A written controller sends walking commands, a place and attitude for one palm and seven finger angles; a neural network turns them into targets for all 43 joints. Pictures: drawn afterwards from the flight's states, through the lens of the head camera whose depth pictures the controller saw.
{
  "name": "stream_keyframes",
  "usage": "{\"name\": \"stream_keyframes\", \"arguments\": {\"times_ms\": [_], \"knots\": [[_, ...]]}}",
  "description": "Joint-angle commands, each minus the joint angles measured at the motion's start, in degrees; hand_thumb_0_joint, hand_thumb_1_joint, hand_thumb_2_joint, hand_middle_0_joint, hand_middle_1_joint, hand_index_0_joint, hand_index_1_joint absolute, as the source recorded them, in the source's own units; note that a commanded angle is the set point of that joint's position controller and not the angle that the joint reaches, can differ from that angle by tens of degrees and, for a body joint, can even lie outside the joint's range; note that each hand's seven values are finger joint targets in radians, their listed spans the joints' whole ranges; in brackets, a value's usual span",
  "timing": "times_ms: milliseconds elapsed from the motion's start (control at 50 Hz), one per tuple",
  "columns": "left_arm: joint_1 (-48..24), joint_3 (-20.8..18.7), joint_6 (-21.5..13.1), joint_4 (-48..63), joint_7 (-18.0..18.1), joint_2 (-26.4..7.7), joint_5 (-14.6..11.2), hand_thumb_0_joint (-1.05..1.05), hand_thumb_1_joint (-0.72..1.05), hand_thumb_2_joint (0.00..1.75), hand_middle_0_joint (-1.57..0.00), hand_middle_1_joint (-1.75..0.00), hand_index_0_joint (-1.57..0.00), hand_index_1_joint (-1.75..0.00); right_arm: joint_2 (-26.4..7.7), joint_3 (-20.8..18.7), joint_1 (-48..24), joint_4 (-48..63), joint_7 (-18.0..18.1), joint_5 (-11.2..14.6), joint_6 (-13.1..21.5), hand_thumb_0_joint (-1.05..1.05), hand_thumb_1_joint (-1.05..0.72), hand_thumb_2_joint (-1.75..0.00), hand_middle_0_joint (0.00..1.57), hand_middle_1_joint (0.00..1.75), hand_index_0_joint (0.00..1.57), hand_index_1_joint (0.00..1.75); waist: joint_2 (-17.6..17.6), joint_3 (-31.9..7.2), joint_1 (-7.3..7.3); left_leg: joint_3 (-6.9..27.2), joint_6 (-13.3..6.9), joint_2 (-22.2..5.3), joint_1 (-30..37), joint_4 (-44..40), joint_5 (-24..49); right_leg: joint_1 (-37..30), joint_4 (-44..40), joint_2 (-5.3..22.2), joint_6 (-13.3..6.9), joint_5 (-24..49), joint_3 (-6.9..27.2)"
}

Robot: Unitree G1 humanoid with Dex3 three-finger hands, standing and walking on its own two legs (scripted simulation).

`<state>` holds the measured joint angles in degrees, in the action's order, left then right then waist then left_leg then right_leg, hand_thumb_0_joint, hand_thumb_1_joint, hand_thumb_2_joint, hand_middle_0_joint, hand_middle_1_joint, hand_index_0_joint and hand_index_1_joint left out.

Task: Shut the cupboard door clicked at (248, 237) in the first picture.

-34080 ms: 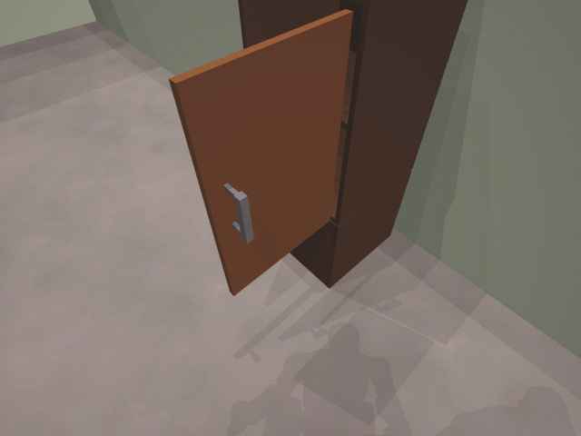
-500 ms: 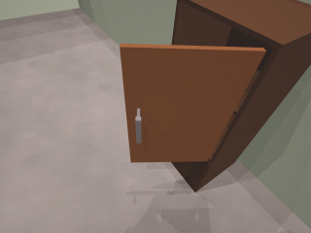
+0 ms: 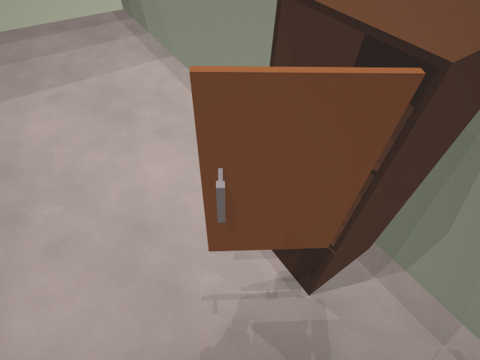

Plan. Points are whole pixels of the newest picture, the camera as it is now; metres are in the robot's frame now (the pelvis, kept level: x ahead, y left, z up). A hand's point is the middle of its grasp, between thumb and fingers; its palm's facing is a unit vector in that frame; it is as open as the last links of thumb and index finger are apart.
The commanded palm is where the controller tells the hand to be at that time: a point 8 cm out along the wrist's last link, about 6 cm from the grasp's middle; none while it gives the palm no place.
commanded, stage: look again from close up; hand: left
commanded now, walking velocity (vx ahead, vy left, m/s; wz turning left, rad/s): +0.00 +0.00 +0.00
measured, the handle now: (221, 196) +0.45 +0.07 -0.03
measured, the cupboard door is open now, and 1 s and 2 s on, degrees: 58 58 58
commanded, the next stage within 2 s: shuffle to correct the standing spot in 0.36 s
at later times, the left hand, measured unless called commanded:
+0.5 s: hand out of the picture -0.03 +0.15 -0.17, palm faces +0.02 -0.98 -0.19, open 7.4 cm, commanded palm none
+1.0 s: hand out of the picture -0.05 +0.09 -0.19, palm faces +0.12 -0.98 -0.13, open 7.4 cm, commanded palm none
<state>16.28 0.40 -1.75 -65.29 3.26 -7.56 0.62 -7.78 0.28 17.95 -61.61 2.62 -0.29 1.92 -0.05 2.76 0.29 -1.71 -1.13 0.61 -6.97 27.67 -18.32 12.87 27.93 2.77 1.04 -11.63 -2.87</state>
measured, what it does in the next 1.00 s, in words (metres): shifts its weight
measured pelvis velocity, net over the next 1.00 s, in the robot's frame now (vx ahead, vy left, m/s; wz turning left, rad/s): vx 0.00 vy -0.06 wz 0.06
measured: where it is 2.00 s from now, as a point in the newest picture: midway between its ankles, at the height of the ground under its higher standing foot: outside the picture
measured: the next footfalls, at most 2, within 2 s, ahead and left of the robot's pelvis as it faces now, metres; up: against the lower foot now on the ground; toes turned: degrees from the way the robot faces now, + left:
right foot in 1.80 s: +0.05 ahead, -0.26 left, +0.00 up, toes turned +5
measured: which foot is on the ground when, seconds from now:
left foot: down 0.00-1.00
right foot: down 0.00-1.00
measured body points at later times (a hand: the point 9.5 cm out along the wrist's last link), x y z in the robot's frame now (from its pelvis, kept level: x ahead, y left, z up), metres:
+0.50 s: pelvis -0.03 -0.02 +0.00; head -0.04 -0.03 +0.45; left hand -0.03 +0.20 -0.16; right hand -0.05 -0.24 -0.16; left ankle -0.05 +0.09 -0.74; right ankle +0.01 -0.14 -0.74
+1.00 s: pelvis +0.00 -0.06 -0.01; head +0.01 -0.04 +0.44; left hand -0.06 +0.15 -0.18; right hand +0.00 -0.27 -0.17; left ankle -0.05 +0.09 -0.74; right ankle +0.01 -0.14 -0.74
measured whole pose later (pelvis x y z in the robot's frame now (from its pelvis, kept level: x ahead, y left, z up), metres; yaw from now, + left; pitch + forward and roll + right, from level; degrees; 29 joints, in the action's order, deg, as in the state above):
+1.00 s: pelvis +0.00 -0.06 -0.01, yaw +3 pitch -1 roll +0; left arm 22.4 -1.3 0.4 -63.0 1.3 -7.3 1.2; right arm -5.9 -0.6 18.7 -63.2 2.6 -1.4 0.2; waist -1.7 1.1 -0.7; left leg 3.1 2.3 -2.5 -10.8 33.8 -22.5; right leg 15.1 33.9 0.4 -2.6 -18.4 -7.8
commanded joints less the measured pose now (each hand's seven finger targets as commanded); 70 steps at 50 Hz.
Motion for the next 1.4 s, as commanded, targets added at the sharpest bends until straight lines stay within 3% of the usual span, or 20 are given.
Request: {"name": "stream_keyframes", "arguments": {"times_ms": [0, 40, 80, 120, 160, 220, 420, 620, 740, 900, 1040, 1120, 1180, 1220, 1240, 1280, 1320, 1340, 1360, 1380], "knots": [[4.5, -0.6, 0.4, 2.4, -0.3, -5.1, 0.3, 0.0, 0.9, 0.9, -0.2, -0.3, -0.2, -0.3, -5.9, -1.5, 4.6, 3.3, 0.5, -0.2, 0.6, 0.0, -0.9, -0.9, 0.2, 0.3, 0.2, 0.3, 0.4, -4.4, -0.25, 4.2, 0.0, -7.7, -3.2, -1.5, 29.6, -4.5, 1.9, 3.6, -3.2, 13.6, 2.1], [3.5, -0.5, 0.5, 3.1, -0.5, -4.9, 0.2, 0.0, 0.9, 0.9, -0.2, -0.3, -0.2, -0.3, -6.6, -1.5, 4.7, 3.9, 0.2, -0.3, 0.1, 0.0, -0.9, -0.9, 0.2, 0.3, 0.2, 0.3, -3.0, 0.9, 0.21, 5.3, -0.3, -6.6, -6.9, -4.1, 20.5, -2.4, 1.1, 3.6, -3.5, 11.3, 3.1], [3.0, -0.3, 1.0, 3.7, -0.6, -5.5, 0.4, 0.0, 0.9, 0.9, -0.2, -0.3, -0.2, -0.3, -6.9, -1.4, 3.8, 3.9, -0.2, -0.3, 0.2, 0.0, -0.9, -0.9, 0.2, 0.3, 0.2, 0.3, -0.4, 3.0, 0.02, 5.9, -0.4, -6.4, -8.2, -5.9, 20.5, -1.6, 1.2, 2.8, -2.9, 7.7, 3.0], [3.3, -0.3, 1.2, 4.1, -0.8, -6.0, 0.2, 0.0, 0.9, 0.9, -0.2, -0.3, -0.2, -0.3, -7.0, -1.2, 2.2, 4.0, -0.5, -0.3, 0.1, 0.0, -0.9, -0.9, 0.2, 0.3, 0.2, 0.3, 2.5, 4.6, -0.69, 6.3, -0.9, -6.5, -10.0, -8.0, 12.3, -1.2, -0.4, 2.3, -2.7, 1.6, 3.5], [3.2, -0.3, 1.3, 4.5, -1.0, -6.5, 0.3, 0.0, 0.9, 0.9, -0.2, -0.3, -0.2, -0.3, -7.3, -1.2, 1.9, 4.4, -0.9, -0.4, -0.2, 0.0, -0.9, -0.9, 0.2, 0.3, 0.2, 0.3, -0.2, 7.1, -0.7, 6.9, -1.1, -5.9, -12.6, -10.4, 1.0, 0.0, -2.2, 2.3, -2.7, -1.9, 4.7], [3.5, -0.4, 1.2, 5.2, -1.1, -6.9, 0.4, 0.0, 0.9, 0.9, -0.2, -0.3, -0.2, -0.3, -7.4, -1.1, 2.2, 4.3, -1.2, -0.5, -0.3, 0.0, -0.9, -0.9, 0.2, 0.3, 0.2, 0.3, -1.9, 7.2, -0.65, 6.9, -1.2, -5.2, -12.9, -11.3, -3.2, 0.5, -3.5, 2.3, -2.9, -3.9, 5.4], [4.3, -0.7, 0.4, 5.5, -1.2, -7.0, 0.1, 0.0, 0.9, 0.9, -0.2, -0.3, -0.2, -0.3, -6.0, -0.6, 3.9, 2.2, -1.2, -0.3, 0.0, 0.0, -0.9, -0.9, 0.2, 0.3, 0.2, 0.3, -1.3, 1.9, -0.29, 4.2, -0.8, -4.4, -8.2, -8.8, 2.9, -1.2, -6.3, 3.6, -3.2, -2.6, 6.7], [7.4, -1.2, 1.2, 3.5, -1.4, -5.5, 0.5, 0.0, 0.9, 0.9, -0.2, -0.3, -0.2, -0.3, -4.7, -1.2, 4.4, 0.3, -1.1, -0.9, -1.1, 0.0, -0.9, -0.9, 0.2, 0.3, 0.2, 0.3, 0.3, 5.9, -0.53, 6.9, -1.6, -5.4, -13.5, -8.3, -7.0, 1.1, -4.7, 2.8, -3.1, -13.0, 3.8], [9.5, -1.6, 1.3, 3.6, -1.6, -4.8, 0.7, 0.0, 0.9, 0.9, -0.2, -0.3, -0.2, -0.3, -4.2, -1.7, 5.6, 0.2, -0.6, -0.9, -1.1, 0.0, -0.9, -0.9, 0.2, 0.3, 0.2, 0.3, 0.7, 5.5, -0.65, 7.7, -2.2, -6.1, -14.7, -5.6, -1.5, 0.3, -3.0, 3.0, -3.4, -9.0, 2.2], [11.6, -2.3, 1.6, 3.4, -1.9, -5.0, 0.8, 0.0, 0.9, 0.9, -0.2, -0.3, -0.2, -0.3, -3.2, -2.1, 6.8, -0.6, 0.4, -0.9, -0.9, 0.0, -0.9, -0.9, 0.2, 0.3, 0.2, 0.3, -2.2, 1.0, -0.25, 3.5, -1.3, -5.4, -10.7, 1.4, 8.5, -2.3, -1.3, 4.3, -4.8, 6.2, 1.5], [11.1, -3.5, 2.7, 5.2, -2.4, -5.1, 1.2, 0.0, 0.9, 0.9, -0.2, -0.3, -0.2, -0.3, -4.9, -3.0, 5.4, -0.8, 1.4, -1.0, -1.2, 0.0, -0.9, -0.9, 0.2, 0.3, 0.2, 0.3, 1.9, 0.6, -0.24, 4.4, -1.4, -8.1, -10.1, 2.9, 15.7, -1.7, 3.8, 2.7, -4.7, 14.2, -0.4], [11.0, -4.0, 3.3, 6.7, -2.6, -4.8, 1.3, 0.0, 0.9, 0.9, -0.2, -0.3, -0.2, -0.3, -6.0, -3.5, 3.7, -0.2, 1.9, -1.1, -1.5, 0.0, -0.9, -0.9, 0.2, 0.3, 0.2, 0.3, 2.6, 2.0, -0.84, 5.8, -1.9, -9.2, -12.4, 3.1, 15.7, -1.5, 4.6, 1.9, -4.6, 12.9, -0.3], [11.8, -4.6, 3.6, 7.0, -2.7, -7.0, 1.5, 0.0, 0.9, 0.9, -0.2, -0.3, -0.2, -0.3, -4.2, -3.3, 2.5, 0.8, 1.9, -0.8, -1.9, 0.0, -0.9, -0.9, 0.2, 0.3, 0.2, 0.3, -5.4, 0.6, -1.58, -0.1, -0.3, -4.2, -15.9, 11.4, 4.9, -4.1, -0.6, 6.5, -7.6, 14.3, 5.1], [12.0, -4.9, 3.8, 7.5, -2.3, -8.0, 1.7, 0.0, 0.9, 0.9, -0.2, -0.3, -0.2, -0.3, -2.9, -3.1, 0.0, 2.2, 2.0, -0.7, -2.2, 0.0, -0.9, -0.9, 0.2, 0.3, 0.2, 0.3, -10.8, 0.1, -2.57, -2.2, 0.3, -2.4, -18.5, 21.3, -12.7, -5.0, -6.6, 11.6, -12.4, 17.9, 10.3], [10.5, -4.9, 4.0, 8.2, -2.2, -7.8, 2.0, 0.0, 0.9, 0.9, -0.2, -0.3, -0.2, -0.3, -3.0, -3.1, -1.3, 2.6, 1.8, -0.8, -2.3, 0.0, -0.9, -0.9, 0.2, 0.3, 0.2, 0.3, -8.4, 0.6, -2.57, -2.5, 0.4, -2.9, -18.8, 23.6, -14.4, -4.2, -7.0, 12.1, -14.3, 20.4, 10.2], [7.6, -4.7, 4.2, 9.5, -2.0, -7.8, 2.0, 0.0, 0.9, 0.9, -0.2, -0.3, -0.2, -0.3, -2.7, -3.1, -1.6, 2.5, 1.4, -0.8, -2.5, 0.0, -0.9, -0.9, 0.2, 0.3, 0.2, 0.3, -6.1, 0.5, -1.56, -3.8, 0.6, -3.6, -16.9, 20.3, -12.9, -2.6, -5.4, 11.2, -15.0, 21.7, 7.5], [4.0, -4.4, 4.5, 10.5, -1.9, -7.3, 1.5, 0.0, 0.9, 0.9, -0.2, -0.3, -0.2, -0.3, -2.2, -2.6, 3.2, 1.1, 1.1, -0.8, -2.2, 0.0, -0.9, -0.9, 0.2, 0.3, 0.2, 0.3, -3.9, -1.4, 1.27, -4.3, 0.5, -4.3, -6.8, 5.3, -1.6, 2.3, -1.0, 8.3, -11.7, 13.9, 4.3], [2.7, -4.0, 4.7, 11.2, -2.0, -5.8, 1.1, 0.0, 0.9, 0.9, -0.2, -0.3, -0.2, -0.3, -3.3, -2.9, 7.5, -0.5, 1.1, -1.1, -1.7, 0.0, -0.9, -0.9, 0.2, 0.3, 0.2, 0.3, 0.9, -1.8, 3.08, -0.6, -0.2, -7.3, -0.2, -4.1, 7.0, 6.6, 6.0, 5.0, -8.2, 6.5, 0.8], [4.0, -3.6, 4.5, 12.3, -2.4, -2.5, 0.7, 0.0, 0.9, 0.9, -0.2, -0.3, -0.2, -0.3, -8.8, -4.0, 10.0, -1.1, 1.5, -1.9, -1.2, 0.0, -0.9, -0.9, 0.2, 0.3, 0.2, 0.3, 16.6, -1.7, 3.25, 19.1, -5.0, -21.5, 4.1, -10.6, 15.0, 17.4, 17.7, -1.4, -3.2, -9.4, -3.6], [1.6, -3.8, 4.8, 13.2, -2.4, -4.3, 1.2, 0.0, 0.9, 0.9, -0.2, -0.3, -0.2, -0.3, -11.3, -4.5, 10.5, -0.8, 2.0, -2.1, -1.7, 0.0, -0.9, -0.9, 0.2, 0.3, 0.2, 0.3, 14.8, 1.0, 4.2, 27.6, -11.1, -29.4, 0.1, -11.7, 24.7, 20.5, 30.6, -3.4, -2.4, -21.9, 1.3]]}}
